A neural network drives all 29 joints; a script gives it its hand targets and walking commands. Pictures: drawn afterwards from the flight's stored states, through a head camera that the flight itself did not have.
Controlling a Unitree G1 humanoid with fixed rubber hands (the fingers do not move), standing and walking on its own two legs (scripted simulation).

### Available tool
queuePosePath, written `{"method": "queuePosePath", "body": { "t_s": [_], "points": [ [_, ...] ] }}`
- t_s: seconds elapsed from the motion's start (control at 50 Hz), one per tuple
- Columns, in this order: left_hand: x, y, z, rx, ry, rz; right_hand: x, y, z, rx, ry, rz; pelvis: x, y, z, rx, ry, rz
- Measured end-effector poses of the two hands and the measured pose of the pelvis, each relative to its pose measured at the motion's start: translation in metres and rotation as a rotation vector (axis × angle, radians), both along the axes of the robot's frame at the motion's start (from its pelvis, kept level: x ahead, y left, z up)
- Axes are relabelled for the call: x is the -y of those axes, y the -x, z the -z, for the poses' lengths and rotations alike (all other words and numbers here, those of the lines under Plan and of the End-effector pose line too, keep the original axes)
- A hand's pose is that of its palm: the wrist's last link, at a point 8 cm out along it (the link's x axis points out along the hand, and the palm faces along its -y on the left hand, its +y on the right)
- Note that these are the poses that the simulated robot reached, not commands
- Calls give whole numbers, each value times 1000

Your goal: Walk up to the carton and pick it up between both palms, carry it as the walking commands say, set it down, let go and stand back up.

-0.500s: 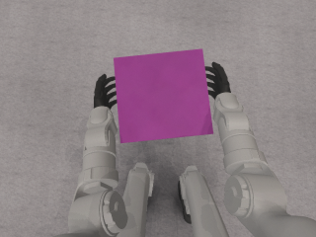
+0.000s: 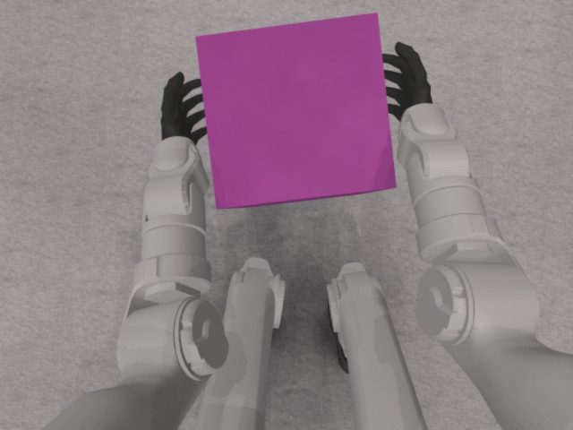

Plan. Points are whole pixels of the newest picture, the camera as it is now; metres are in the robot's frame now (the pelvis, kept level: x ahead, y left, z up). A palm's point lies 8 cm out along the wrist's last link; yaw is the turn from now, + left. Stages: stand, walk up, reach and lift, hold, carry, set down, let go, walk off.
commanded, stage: set down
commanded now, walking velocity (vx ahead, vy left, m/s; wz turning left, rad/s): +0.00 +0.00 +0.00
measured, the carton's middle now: (295, 134) +0.50 +0.02 -0.17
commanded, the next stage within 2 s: none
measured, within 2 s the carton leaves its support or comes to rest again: rests again in 1.76 s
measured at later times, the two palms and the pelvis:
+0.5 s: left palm (199, 139) +0.49 +0.17 -0.18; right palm (391, 112) +0.53 -0.12 -0.18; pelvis +0.00 +0.00 -0.06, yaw +0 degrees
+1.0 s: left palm (213, 143) +0.51 +0.17 -0.27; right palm (377, 119) +0.55 -0.12 -0.27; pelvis -0.01 +0.00 -0.12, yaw +0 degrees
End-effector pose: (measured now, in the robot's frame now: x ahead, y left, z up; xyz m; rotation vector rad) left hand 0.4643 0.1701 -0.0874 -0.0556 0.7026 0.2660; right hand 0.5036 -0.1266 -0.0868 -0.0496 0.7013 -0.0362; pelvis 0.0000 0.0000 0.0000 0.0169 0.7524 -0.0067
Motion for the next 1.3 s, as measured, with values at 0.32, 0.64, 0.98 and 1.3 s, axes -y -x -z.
{"method": "queuePosePath", "body": {
  "t_s": [0.32,0.64,0.98,1.3],
  "points": [
    [-1,-18,57,-9,-9,1,-1,-19,59,-7,6,-16,1,3,40,-40,-7,4],
    [-3,-33,114,-21,-15,6,-2,-36,115,-18,19,-30,0,4,77,-41,-9,7],
    [-3,-47,177,-40,-19,15,-2,-51,177,-35,32,-43,-2,6,114,6,-10,14],
    [-2,-52,192,-47,-18,17,-2,-56,192,-43,34,-46,-1,0,126,46,-13,18]
  ]
}}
